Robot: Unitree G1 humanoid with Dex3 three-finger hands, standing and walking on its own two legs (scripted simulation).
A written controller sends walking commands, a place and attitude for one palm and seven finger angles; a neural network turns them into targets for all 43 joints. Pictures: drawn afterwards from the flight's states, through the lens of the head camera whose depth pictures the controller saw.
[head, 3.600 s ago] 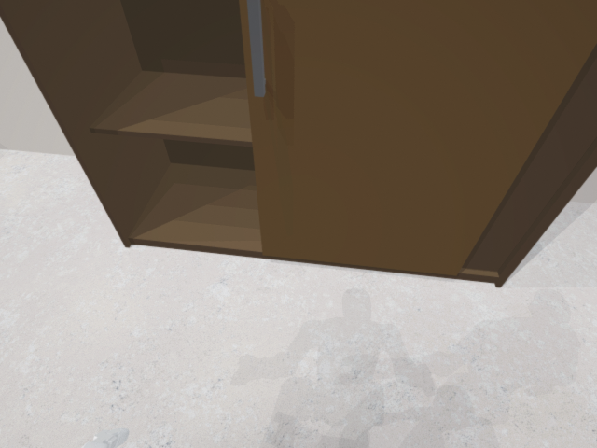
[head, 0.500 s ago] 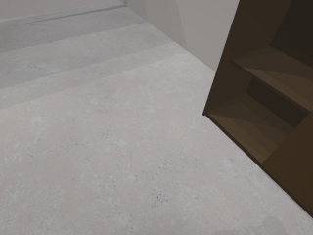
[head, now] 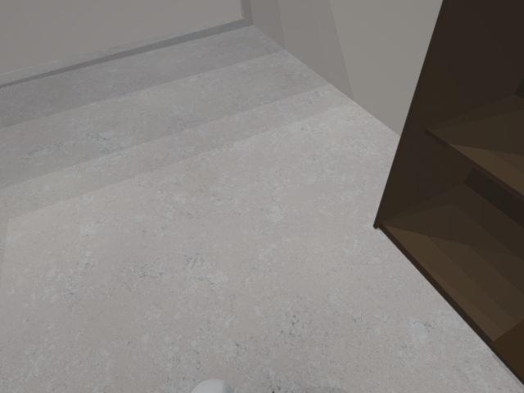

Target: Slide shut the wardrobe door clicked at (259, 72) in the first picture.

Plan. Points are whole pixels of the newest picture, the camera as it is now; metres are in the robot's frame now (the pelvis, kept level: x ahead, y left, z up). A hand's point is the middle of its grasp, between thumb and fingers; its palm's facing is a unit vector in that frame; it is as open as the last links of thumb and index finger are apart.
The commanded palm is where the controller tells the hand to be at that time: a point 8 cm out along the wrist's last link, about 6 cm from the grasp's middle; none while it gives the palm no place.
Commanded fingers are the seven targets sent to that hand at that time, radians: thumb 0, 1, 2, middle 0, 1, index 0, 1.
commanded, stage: walk to a spot facing it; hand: right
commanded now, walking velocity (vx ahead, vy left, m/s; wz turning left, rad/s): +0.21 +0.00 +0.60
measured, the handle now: out of the picture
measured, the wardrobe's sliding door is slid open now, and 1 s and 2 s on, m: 0.59 0.59 0.59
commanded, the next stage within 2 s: turn to face it in 0.24 s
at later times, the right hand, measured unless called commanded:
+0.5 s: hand (325, 320) +0.30 -0.10 -0.18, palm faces -0.20 +0.96 -0.18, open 7.4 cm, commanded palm none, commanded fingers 0.00 -0.90 -0.90 0.20 0.30 0.20 0.30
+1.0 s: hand (389, 353) +0.24 -0.22 -0.19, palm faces +0.13 +0.96 -0.23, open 7.4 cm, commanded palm none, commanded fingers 0.00 -0.90 -0.90 0.20 0.30 0.20 0.30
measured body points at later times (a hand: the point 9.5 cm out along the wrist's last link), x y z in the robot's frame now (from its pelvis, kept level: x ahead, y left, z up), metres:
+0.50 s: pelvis +0.15 +0.04 -0.02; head +0.19 +0.05 +0.42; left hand +0.04 +0.22 -0.18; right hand +0.31 -0.15 -0.17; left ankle +0.19 +0.12 -0.74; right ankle +0.05 -0.08 -0.69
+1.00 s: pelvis +0.18 +0.00 -0.01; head +0.23 -0.03 +0.44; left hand +0.26 +0.25 -0.14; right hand +0.23 -0.27 -0.17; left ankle +0.16 +0.14 -0.66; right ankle +0.19 -0.09 -0.74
